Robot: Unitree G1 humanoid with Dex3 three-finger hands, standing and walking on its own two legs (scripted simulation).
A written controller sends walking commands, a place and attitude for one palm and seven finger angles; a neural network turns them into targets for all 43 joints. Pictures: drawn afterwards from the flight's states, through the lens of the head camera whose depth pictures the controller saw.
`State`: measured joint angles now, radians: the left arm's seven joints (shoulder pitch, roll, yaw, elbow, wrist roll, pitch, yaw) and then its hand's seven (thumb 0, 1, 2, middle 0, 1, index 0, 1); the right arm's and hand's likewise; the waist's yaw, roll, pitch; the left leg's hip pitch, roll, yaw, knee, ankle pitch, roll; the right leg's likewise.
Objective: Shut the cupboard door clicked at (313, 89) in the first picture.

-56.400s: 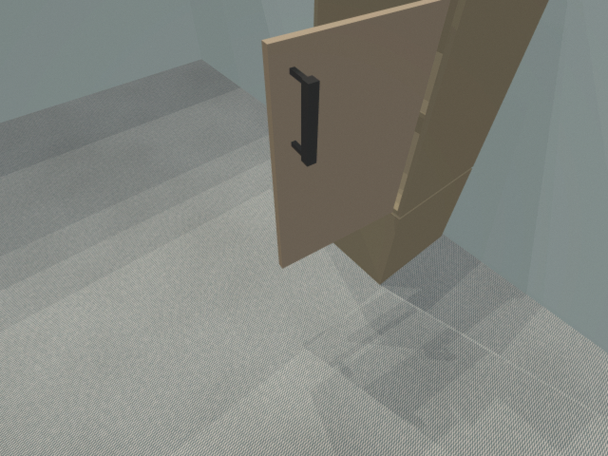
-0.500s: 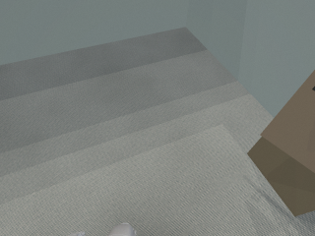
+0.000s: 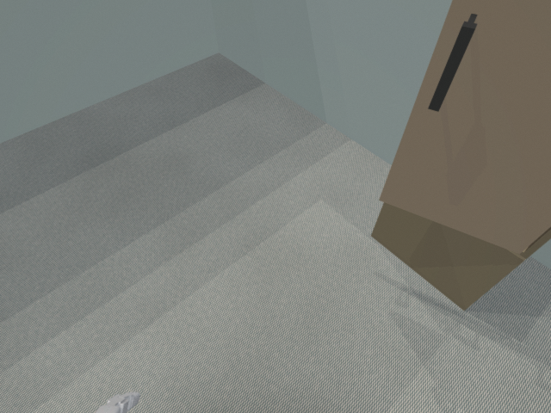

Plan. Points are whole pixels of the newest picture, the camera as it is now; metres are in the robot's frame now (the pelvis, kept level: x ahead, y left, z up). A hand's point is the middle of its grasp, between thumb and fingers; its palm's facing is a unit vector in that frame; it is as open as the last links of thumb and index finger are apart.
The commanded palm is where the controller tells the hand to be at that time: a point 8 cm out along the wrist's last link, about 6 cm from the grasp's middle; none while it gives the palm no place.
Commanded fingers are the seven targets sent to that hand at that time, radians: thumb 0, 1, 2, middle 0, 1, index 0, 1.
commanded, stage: turn to face it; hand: left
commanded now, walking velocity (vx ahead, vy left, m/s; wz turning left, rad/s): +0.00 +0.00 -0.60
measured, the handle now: (452, 65) +0.69 -0.30 +0.13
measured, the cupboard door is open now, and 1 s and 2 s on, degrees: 20 20 20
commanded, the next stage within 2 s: take the last steps up to it in 0.74 s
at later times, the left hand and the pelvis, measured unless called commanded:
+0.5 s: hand out of the picture +0.13 +0.20 -0.17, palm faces -0.20 -0.96 -0.19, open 7.4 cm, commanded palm none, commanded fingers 0.00 0.90 0.90 -0.20 -0.30 -0.20 -0.30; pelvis +0.03 +0.02 +0.00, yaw -15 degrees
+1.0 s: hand (204, 376) +0.20 +0.14 -0.14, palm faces -0.41 -0.88 -0.23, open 7.4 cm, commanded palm none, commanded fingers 0.00 0.90 0.90 -0.20 -0.30 -0.20 -0.30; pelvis +0.04 +0.00 +0.01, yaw -25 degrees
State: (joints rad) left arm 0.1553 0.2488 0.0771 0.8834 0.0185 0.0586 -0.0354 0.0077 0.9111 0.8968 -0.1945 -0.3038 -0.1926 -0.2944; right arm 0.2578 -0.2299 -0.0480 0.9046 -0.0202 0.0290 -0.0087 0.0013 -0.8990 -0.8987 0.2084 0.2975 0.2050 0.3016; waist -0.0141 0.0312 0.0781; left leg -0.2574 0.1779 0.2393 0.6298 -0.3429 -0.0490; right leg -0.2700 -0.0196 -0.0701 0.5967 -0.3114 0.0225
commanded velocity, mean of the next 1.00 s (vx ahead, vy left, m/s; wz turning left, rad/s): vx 0.05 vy -0.03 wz -0.39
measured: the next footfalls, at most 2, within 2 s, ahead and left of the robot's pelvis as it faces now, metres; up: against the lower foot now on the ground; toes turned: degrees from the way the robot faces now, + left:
left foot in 0.48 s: +0.11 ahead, +0.11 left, +0.00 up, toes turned -14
right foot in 0.86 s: -0.01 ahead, -0.11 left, +0.00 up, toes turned -26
